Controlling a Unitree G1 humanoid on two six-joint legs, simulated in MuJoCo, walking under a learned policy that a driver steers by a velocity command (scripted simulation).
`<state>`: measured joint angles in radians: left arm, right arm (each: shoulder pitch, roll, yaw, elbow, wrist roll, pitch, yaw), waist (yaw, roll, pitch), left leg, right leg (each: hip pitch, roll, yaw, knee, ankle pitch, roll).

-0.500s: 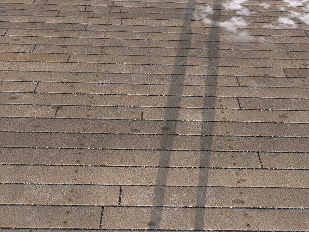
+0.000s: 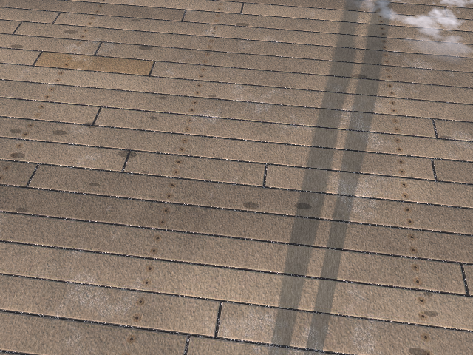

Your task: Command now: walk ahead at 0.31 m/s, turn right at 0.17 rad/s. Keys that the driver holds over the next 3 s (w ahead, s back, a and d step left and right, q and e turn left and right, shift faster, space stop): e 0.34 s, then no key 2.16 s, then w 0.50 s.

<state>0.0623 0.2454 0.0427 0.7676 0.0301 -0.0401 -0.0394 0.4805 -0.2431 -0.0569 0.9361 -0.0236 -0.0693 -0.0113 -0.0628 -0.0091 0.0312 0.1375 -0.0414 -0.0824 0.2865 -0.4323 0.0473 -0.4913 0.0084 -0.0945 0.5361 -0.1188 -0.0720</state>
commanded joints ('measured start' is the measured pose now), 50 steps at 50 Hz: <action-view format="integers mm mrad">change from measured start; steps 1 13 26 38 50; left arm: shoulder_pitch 359 222 259 221 167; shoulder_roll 155 164 161 86 95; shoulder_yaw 46 50 51 13 -13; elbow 54 37 18 80 211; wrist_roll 21 -25 -2 -21 -18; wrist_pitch -38 -3 51 89 48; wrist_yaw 29 34 50 54 70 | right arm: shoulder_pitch -1 -177 -336 -311 -276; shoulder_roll -131 -78 -89 -118 -112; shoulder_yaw -21 -3 9 38 21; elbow -50 -155 -204 -150 -29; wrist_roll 11 -12 19 5 14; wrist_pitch -14 71 82 49 72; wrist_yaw -12 -5 -26 -25 -13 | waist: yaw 189 29 103 93 59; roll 24 -44 -99 159 -33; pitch -194 -115 -64 -59 12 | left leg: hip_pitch -288 -625 -536 -253 -256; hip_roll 130 62 26 222 113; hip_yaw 62 48 47 -85 -34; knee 580 778 428 52 68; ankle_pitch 795 117 54 813 376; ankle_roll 29 -88 -61 118 8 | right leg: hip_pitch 565 295 345 243 310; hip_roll -104 -163 -160 48 -79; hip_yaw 156 323 470 160 243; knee -61 -226 -165 149 -218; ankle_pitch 157 647 363 -334 19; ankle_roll -81 -188 -150 101 39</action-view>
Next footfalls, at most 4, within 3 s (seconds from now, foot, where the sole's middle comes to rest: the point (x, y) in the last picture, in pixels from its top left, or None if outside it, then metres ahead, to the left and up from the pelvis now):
0.02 right None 0.17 -0.09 -0.76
0.60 left None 0.22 0.09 -0.76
0.88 right None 0.12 -0.12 -0.76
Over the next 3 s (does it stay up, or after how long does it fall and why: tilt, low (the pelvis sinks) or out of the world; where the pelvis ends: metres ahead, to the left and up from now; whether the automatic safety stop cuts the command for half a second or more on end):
stays up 0.29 -0.01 0.02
